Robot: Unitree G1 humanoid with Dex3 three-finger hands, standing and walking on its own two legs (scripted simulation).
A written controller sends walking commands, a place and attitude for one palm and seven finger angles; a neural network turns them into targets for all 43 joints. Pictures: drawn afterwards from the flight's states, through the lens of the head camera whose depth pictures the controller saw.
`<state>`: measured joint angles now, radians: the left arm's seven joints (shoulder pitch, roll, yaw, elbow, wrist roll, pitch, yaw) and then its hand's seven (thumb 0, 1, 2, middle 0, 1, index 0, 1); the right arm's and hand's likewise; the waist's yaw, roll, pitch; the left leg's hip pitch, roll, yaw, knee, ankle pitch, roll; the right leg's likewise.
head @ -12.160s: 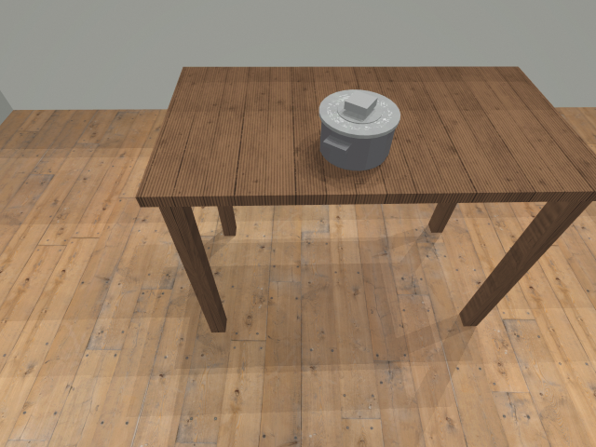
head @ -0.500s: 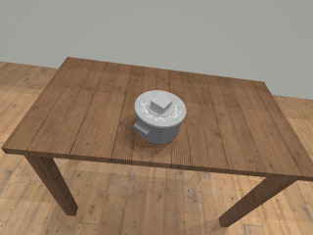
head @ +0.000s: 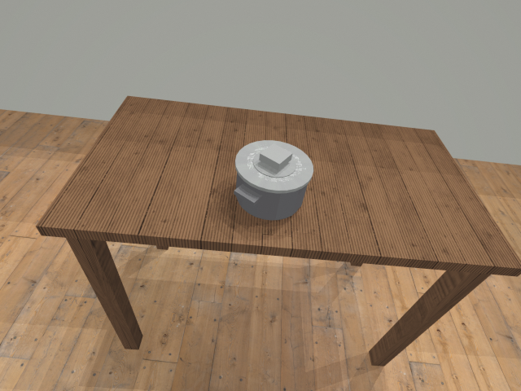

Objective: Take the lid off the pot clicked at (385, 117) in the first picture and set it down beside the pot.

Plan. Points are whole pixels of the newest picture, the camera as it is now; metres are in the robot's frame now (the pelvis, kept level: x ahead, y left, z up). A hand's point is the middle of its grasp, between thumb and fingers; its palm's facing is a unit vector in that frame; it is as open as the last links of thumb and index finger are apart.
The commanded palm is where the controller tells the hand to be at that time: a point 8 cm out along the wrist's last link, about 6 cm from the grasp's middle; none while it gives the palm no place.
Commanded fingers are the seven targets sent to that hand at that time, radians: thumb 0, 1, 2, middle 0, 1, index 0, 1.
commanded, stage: shuffle to correct the standing spot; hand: left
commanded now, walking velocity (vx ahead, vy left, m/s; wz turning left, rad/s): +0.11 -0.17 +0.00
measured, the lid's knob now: (275, 156) +0.56 +0.02 +0.07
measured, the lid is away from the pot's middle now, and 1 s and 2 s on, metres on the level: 0.00 0.00 0.00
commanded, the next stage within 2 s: come to a stop and stand still in 1.60 s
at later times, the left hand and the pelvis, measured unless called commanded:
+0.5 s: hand out of the picture +0.06 +0.22 -0.17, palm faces +0.02 -0.99 -0.13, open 7.3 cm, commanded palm none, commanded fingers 0.00 0.90 0.90 -0.20 -0.30 -0.20 -0.30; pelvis -0.03 +0.05 +0.01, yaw +3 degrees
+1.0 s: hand (200, 355) +0.23 +0.12 -0.17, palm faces +0.00 -1.00 -0.04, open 7.4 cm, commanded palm none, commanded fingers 0.00 0.90 0.90 -0.20 -0.30 -0.20 -0.30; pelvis +0.09 -0.02 +0.00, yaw +4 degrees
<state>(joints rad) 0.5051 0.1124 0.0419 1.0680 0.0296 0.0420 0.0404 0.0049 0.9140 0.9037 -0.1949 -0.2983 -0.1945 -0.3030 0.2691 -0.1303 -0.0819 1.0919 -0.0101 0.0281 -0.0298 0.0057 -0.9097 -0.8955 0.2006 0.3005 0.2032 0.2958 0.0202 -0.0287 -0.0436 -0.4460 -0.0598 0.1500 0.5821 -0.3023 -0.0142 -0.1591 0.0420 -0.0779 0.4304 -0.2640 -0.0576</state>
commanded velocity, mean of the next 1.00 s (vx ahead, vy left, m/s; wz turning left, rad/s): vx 0.10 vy -0.19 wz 0.03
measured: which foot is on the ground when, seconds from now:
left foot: up 0.00-0.14, down 0.16-1.00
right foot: down 0.00-0.18, up 0.20-1.00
